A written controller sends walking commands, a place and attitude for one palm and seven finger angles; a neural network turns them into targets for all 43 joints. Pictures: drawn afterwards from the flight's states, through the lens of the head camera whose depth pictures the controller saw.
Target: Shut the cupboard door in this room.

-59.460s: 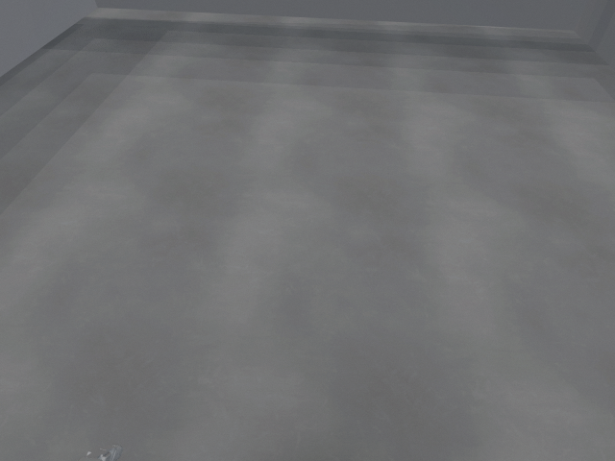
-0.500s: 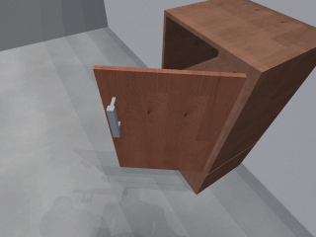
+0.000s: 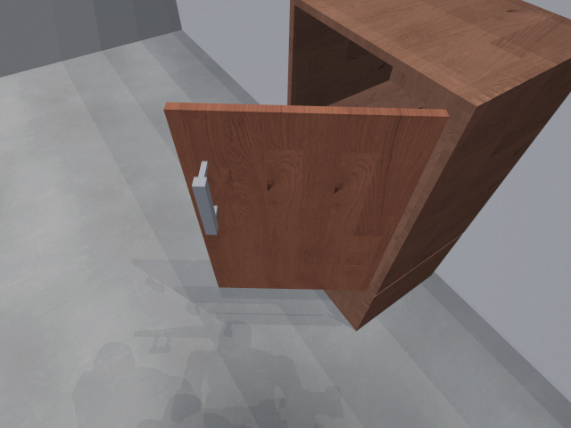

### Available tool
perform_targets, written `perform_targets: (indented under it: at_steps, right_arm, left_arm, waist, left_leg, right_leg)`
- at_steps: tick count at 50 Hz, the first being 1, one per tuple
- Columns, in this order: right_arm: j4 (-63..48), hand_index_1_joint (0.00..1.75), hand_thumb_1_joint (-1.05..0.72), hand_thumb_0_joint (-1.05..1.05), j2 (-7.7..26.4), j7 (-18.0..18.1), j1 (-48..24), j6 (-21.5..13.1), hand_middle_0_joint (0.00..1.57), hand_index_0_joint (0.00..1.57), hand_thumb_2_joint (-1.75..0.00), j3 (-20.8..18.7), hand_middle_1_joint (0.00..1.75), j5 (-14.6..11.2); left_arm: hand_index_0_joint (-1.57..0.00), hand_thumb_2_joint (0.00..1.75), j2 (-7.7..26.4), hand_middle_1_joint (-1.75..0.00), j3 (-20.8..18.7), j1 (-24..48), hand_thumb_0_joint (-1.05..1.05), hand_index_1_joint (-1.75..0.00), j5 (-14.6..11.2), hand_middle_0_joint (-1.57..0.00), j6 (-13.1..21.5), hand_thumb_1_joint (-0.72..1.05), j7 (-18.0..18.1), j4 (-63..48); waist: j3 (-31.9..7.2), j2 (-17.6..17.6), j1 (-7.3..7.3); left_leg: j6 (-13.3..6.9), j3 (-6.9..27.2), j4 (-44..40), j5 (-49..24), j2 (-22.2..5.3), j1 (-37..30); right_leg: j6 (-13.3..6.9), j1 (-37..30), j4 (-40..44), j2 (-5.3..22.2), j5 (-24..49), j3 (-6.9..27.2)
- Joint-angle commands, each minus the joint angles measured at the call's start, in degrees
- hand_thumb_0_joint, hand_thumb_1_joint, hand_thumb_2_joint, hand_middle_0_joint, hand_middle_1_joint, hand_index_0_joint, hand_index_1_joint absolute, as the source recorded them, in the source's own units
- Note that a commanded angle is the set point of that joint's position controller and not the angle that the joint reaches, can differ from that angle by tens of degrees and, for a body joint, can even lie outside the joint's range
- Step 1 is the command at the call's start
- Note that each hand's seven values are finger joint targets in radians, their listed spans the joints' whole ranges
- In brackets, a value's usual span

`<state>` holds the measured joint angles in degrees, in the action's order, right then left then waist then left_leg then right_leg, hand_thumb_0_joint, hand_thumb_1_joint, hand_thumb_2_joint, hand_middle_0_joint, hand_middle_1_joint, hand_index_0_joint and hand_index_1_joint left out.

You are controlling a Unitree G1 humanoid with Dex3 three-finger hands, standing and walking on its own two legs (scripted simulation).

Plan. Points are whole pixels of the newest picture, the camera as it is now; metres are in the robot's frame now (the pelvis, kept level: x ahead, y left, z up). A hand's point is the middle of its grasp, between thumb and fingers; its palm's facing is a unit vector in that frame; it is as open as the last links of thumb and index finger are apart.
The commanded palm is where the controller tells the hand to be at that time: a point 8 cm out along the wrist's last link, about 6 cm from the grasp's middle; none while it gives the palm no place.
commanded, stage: come to a stop and stand still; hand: left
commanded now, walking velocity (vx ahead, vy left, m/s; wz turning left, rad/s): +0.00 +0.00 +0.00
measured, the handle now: (208, 199) +0.48 +0.17 -0.01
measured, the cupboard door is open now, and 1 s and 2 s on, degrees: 55 55 55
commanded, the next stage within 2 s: look again from close up in 0.40 s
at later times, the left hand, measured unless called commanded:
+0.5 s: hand out of the picture -0.03 +0.24 -0.16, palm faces -0.03 -0.96 -0.27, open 7.4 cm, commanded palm none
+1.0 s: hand out of the picture +0.05 +0.21 -0.15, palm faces -0.04 -0.96 -0.27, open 7.4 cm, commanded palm none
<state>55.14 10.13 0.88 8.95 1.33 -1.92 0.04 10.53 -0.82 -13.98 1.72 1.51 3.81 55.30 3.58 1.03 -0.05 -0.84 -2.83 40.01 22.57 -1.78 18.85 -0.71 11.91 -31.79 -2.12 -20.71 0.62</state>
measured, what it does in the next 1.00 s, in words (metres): stands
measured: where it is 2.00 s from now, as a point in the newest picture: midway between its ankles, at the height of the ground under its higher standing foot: outside the picture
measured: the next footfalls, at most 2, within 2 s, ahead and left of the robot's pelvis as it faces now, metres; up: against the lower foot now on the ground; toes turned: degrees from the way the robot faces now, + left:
none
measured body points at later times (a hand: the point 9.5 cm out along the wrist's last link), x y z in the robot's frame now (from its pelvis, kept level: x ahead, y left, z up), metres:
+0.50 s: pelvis -0.03 +0.03 +0.01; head -0.02 +0.02 +0.46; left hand -0.02 +0.29 -0.14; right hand -0.01 -0.22 -0.14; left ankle +0.00 +0.10 -0.73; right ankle -0.04 -0.12 -0.73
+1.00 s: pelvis -0.01 +0.00 +0.01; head +0.01 +0.00 +0.46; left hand +0.05 +0.26 -0.13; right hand +0.06 -0.26 -0.13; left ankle +0.00 +0.10 -0.73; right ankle -0.04 -0.12 -0.73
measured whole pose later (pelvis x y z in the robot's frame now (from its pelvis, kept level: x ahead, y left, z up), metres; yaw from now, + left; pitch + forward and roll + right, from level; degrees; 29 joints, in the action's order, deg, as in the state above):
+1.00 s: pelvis -0.01 +0.00 +0.01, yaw +0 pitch +0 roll +1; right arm 62.3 14.1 0.4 8.1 -1.2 0.7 0.3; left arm 14.3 1.5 -10.3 1.0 0.9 1.2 60.9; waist 1.6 -0.5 0.1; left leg -1.5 -3.4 23.6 12.0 0.9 11.4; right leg -0.3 8.4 -25.2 -0.3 -16.6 2.0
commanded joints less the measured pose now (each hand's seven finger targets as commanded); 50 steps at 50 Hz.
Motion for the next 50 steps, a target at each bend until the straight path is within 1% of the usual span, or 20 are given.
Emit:
perform_targets:
  at_steps: [1,2,3,4,5,6,7,8,9,11,14,19,23,28,35,37,41,43,47,50]
  right_arm:
    - [-4.14,0.3,-0.9,0.0,4.69,-0.16,7.17,-1.91,0.2,0.2,-0.9,-0.95,0.3,0.31]
    - [-3.76,0.3,-0.9,0.0,7.62,-0.09,8.12,-2.56,0.2,0.2,-0.9,-1.39,0.3,1.02]
    - [-4.36,0.3,-0.9,0.0,8.42,0.11,5.94,-2.34,0.2,0.2,-0.9,-0.81,0.3,1.05]
    - [-4.8,0.3,-0.9,0.0,8.75,0.29,3.34,-2.24,0.2,0.2,-0.9,-0.71,0.3,1.06]
    - [-5.5,0.3,-0.9,0.0,9.21,0.3,1.72,-2.12,0.2,0.2,-0.9,-0.67,0.3,1.09]
    - [-5.83,0.3,-0.9,0.0,9.53,0.13,0.44,-1.98,0.2,0.2,-0.9,-0.65,0.3,1.13]
    - [-5.89,0.3,-0.9,0.0,9.01,0.05,0.39,-2.09,0.2,0.2,-0.9,-0.6,0.3,1.16]
    - [-5.59,0.3,-0.9,0.0,9.0,-0.11,1.31,-2.15,0.2,0.2,-0.9,-0.46,0.3,1.1]
    - [-5.22,0.3,-0.9,0.0,9.22,-0.24,2.14,-2.22,0.2,0.2,-0.9,-0.58,0.3,1.1]
    - [-4.45,0.3,-0.9,0.0,10.11,-0.36,3.03,-2.22,0.2,0.2,-0.9,-0.83,0.3,1.15]
    - [-3.48,0.3,-0.9,0.0,10.44,-0.36,3.77,-2.65,0.2,0.2,-0.9,-0.69,0.3,1.09]
    - [-1.47,0.3,-0.9,0.0,11.21,-0.39,4.04,-3.05,0.2,0.2,-0.9,-0.45,0.3,0.88]
    - [0.32,0.3,-0.9,0.0,11.85,-0.27,4.13,-3.35,0.2,0.2,-0.9,-0.31,0.3,0.73]
    - [2.18,0.3,-0.9,0.0,12.31,-0.13,4.02,-3.67,0.2,0.2,-0.9,-0.07,0.3,0.52]
    - [3.9,0.3,-0.9,0.0,12.59,0.09,2.88,-3.98,0.2,0.2,-0.9,0.35,0.3,0.41]
    - [4.19,0.3,-0.9,0.0,12.25,0.14,2.13,-3.93,0.2,0.2,-0.9,0.45,0.3,0.36]
    - [4.45,0.3,-0.9,0.0,12.8,0.13,1.08,-3.87,0.2,0.2,-0.9,0.61,0.3,0.42]
    - [4.49,0.3,-0.9,0.0,12.82,0.15,0.48,-3.86,0.2,0.2,-0.9,0.6,0.3,0.41]
    - [4.61,0.3,-0.9,0.0,12.68,0.16,-0.3,-3.73,0.2,0.2,-0.9,0.66,0.3,0.48]
    - [4.53,0.3,-0.9,0.0,13.13,0.18,-0.61,-3.81,0.2,0.2,-0.9,0.69,0.3,0.52]
  left_arm:
    - [-0.2,0.9,8.93,-0.3,-0.98,-0.71,0.0,-0.3,-0.91,-0.2,0.69,0.9,0.05,-5.41]
    - [-0.2,0.9,7.59,-0.3,-0.98,-0.96,0.0,-0.3,-0.98,-0.2,-0.06,0.9,-0.04,-5.84]
    - [-0.2,0.9,6.52,-0.3,-0.65,-2.04,0.0,-0.3,-1.07,-0.2,-0.96,0.9,-0.13,-5.55]
    - [-0.2,0.9,6.31,-0.3,-0.45,-2.39,0.0,-0.3,-0.77,-0.2,-1.48,0.9,-0.36,-4.66]
    - [-0.2,0.9,6.81,-0.3,-0.36,-2.66,0.0,-0.3,-0.6,-0.2,-1.81,0.9,-0.72,-4.09]
    - [-0.2,0.9,6.95,-0.3,-0.38,-3.35,0.0,-0.3,-0.41,-0.2,-1.87,0.9,-1.07,-3.43]
    - [-0.2,0.9,7.33,-0.3,-0.32,-3.38,0.0,-0.3,-0.21,-0.2,-1.34,0.9,-1.33,-3.43]
    - [-0.2,0.9,7.8,-0.3,-0.23,-2.69,0.0,-0.3,-0.44,-0.2,-1.16,0.9,-1.54,-3.37]
    - [-0.2,0.9,8.16,-0.3,-0.12,-2.16,0.0,-0.3,-0.58,-0.2,-1.16,0.9,-1.67,-3.44]
    - [-0.2,0.9,8.66,-0.3,-0.25,-1.6,0.0,-0.3,-0.47,-0.2,-1.15,0.9,-1.82,-3.41]
    - [-0.2,0.9,9.04,-0.3,-0.26,-2.16,0.0,-0.3,-0.53,-0.2,-0.75,0.9,-1.88,-2.98]
    - [-0.2,0.9,9.93,-0.3,-0.1,-2.94,0.0,-0.3,-0.59,-0.2,-0.29,0.9,-2.06,-1.16]
    - [-0.2,0.9,10.58,-0.3,0.04,-2.92,0.0,-0.3,-0.63,-0.2,-0.09,0.9,-2.12,0.54]
    - [-0.2,0.9,11.27,-0.3,0.33,-2.64,0.0,-0.3,-0.7,-0.2,0.12,0.9,-2.17,2.48]
    - [-0.2,0.9,12.2,-0.3,0.47,-1.34,0.0,-0.3,-0.88,-0.2,0.27,0.9,-2.11,4.1]
    - [-0.2,0.9,12.24,-0.3,0.43,-1.28,0.0,-0.3,-0.74,-0.2,0.39,0.9,-2.06,4.2]
    - [-0.2,0.9,12.95,-0.3,0.4,0.11,0.0,-0.3,-0.92,-0.2,0.45,0.9,-2.11,4.06]
    - [-0.2,0.9,13.23,-0.3,0.3,0.41,0.0,-0.3,-0.83,-0.2,0.59,0.9,-2.02,3.89]
    - [-0.2,0.9,13.35,-0.3,0.24,1.39,0.0,-0.3,-0.84,-0.2,0.48,0.9,-2.08,3.4]
    - [-0.2,0.9,13.87,-0.3,0.06,1.97,0.0,-0.3,-0.9,-0.2,0.56,0.9,-2.14,3.04]
  waist:
    - [-10.06,-2.28,3.35]
    - [-8.19,6.48,2.23]
    - [-5.0,11.57,0.21]
    - [-0.26,11.25,-0.8]
    - [3.56,7.77,-1.35]
    - [4.43,3.67,-1.94]
    - [3.65,1.88,-1.98]
    - [2.22,0.8,-1.01]
    - [1.38,1.41,-0.5]
    - [1.1,0.04,-0.16]
    - [-1.3,-0.72,-0.15]
    - [-1.46,-1.39,-0.09]
    - [-1.07,-0.21,0.0]
    - [-1.86,-1.52,0.13]
    - [-4.06,-1.0,0.13]
    - [-2.9,-2.62,-0.12]
    - [-3.75,-1.63,-0.03]
    - [-3.64,-2.8,-0.07]
    - [-3.4,-1.81,-0.17]
    - [-4.85,-2.15,-0.18]
  left_leg:
    - [-0.95,2.39,-11.6,-15.95,-0.06,-9.8]
    - [-3.6,9.08,-12.53,-28.8,-6.05,-10.23]
    - [-6.82,13.59,-15.96,-30.48,-9.71,-6.52]
    - [-8.11,15.95,-19.01,-23.33,-10.58,-2.02]
    - [-7.96,16.39,-21.04,-12.7,-9.93,2.47]
    - [-7.08,15.88,-21.99,-3.51,-8.66,4.93]
    - [-5.87,14.2,-21.27,-1.95,-6.35,4.06]
    - [-4.57,13.11,-22.16,2.06,-5.17,2.02]
    - [-3.95,12.99,-23.38,5.85,-4.64,0.63]
    - [-3.76,13.06,-24.34,7.8,-4.61,0.01]
    - [-3.76,12.43,-24.53,5.27,-4.6,-2.17]
    - [-3.48,11.43,-24.53,2.73,-4.25,-3.6]
    - [-3.35,10.94,-24.46,0.05,-4.38,-4.6]
    - [-2.98,9.52,-23.11,-5.6,-4.29,-6.87]
    - [-2.44,7.57,-20.5,-15.0,-4.16,-10.18]
    - [-2.39,7.1,-19.66,-16.87,-4.13,-10.01]
    - [-1.94,6.7,-19.66,-17.93,-4.2,-10.78]
    - [-1.85,6.5,-18.98,-19.69,-4.07,-10.81]
    - [-1.7,6.48,-19.49,-19.54,-4.29,-11.2]
    - [-1.47,6.42,-19.21,-21.19,-4.33,-11.77]
  right_leg:
    - [-4.51,-2.16,-2.83,10.19,40.24,5.82]
    - [-2.13,1.67,-4.93,6.02,23.62,2.76]
    - [-0.25,2.51,-5.26,2.51,2.74,-0.37]
    - [-0.21,3.2,-5.36,1.83,-6.2,-0.61]
    - [-0.75,3.17,-4.03,2.32,-5.98,-0.21]
    - [-1.3,2.23,-1.46,2.78,-2.83,0.81]
    - [-1.83,1.72,2.23,3.34,-0.1,2.35]
    - [-2.17,2.62,3.99,3.91,-1.15,3.52]
    - [-2.18,3.56,4.72,4.22,-2.52,3.9]
    - [-1.89,4.2,5.14,4.13,-2.97,3.68]
    - [-1.99,3.43,6.2,4.78,-1.59,4.09]
    - [-2.07,3.58,8.2,5.95,-0.74,5.01]
    - [-2.1,3.45,8.66,6.28,1.64,5.41]
    - [-1.87,2.91,9.47,6.98,4.47,5.79]
    - [-1.5,1.26,9.85,7.74,10.09,6.37]
    - [-1.46,1.23,10.37,7.94,12.17,6.52]
    - [-1.35,0.51,10.65,8.23,13.39,6.78]
    - [-1.38,-0.07,10.6,8.44,16.48,6.86]
    - [-1.28,0.04,11.0,8.16,15.6,6.74]
    - [-1.2,-1.18,10.96,8.37,17.71,6.79]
